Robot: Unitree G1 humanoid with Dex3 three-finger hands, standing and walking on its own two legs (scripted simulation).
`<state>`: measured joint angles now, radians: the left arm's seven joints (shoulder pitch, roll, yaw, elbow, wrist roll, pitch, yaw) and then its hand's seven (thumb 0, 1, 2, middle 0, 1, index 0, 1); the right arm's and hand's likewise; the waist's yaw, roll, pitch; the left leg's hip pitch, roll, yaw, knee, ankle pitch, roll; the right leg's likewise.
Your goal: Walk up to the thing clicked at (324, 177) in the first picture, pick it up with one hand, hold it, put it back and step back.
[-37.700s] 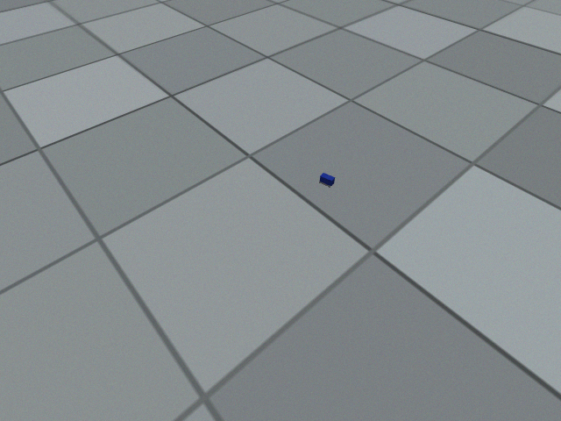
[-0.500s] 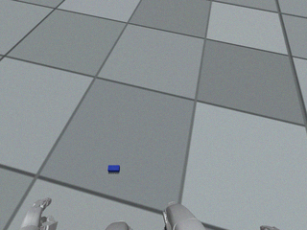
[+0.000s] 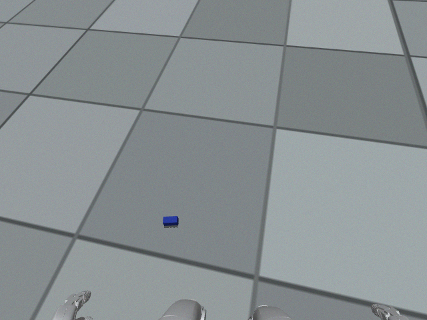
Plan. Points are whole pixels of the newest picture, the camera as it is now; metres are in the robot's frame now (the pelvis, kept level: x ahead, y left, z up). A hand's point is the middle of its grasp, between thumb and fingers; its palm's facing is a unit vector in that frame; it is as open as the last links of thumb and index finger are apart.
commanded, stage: step back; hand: left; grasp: from above
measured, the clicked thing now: (170, 220) +0.59 +0.24 -0.74
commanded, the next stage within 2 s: none
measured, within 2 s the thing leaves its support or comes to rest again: neither
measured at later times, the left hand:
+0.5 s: hand out of the picture -0.09 +0.25 -0.16, palm faces -0.04 -0.92 -0.39, open 7.4 cm
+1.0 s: hand out of the picture -0.21 +0.24 -0.14, palm faces +0.06 -0.91 -0.40, open 7.4 cm
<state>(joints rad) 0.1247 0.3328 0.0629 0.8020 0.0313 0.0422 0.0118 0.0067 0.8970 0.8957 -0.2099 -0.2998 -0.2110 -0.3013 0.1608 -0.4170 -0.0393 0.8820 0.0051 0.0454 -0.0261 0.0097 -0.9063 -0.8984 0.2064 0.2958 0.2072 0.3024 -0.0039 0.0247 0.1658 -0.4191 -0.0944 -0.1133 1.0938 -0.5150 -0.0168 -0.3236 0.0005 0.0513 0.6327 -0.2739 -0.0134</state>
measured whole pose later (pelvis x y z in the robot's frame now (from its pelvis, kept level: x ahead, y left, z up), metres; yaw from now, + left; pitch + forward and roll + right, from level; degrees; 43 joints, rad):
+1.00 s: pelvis -0.33 -0.04 +0.00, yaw +4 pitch -3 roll +0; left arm 0.09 0.39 0.07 0.82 0.01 0.07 0.03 0.01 0.90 0.90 -0.21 -0.30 -0.21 -0.30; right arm 0.19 -0.37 -0.03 0.88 -0.04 0.05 0.01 0.01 -0.90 -0.90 0.21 0.30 0.21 0.30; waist -0.02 -0.02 0.18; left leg -0.29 -0.02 -0.02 0.66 -0.31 0.02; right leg -0.49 0.06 0.09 1.12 -0.54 -0.01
